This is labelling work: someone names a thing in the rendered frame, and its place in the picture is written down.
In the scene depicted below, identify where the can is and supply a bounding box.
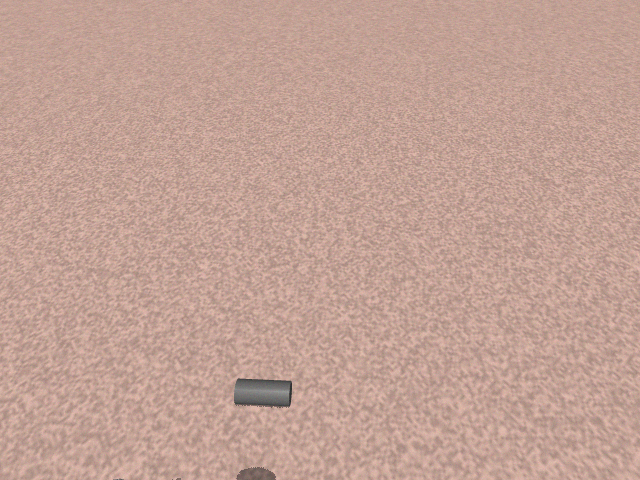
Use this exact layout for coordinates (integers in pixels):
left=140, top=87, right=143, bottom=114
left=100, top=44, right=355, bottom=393
left=234, top=379, right=292, bottom=406

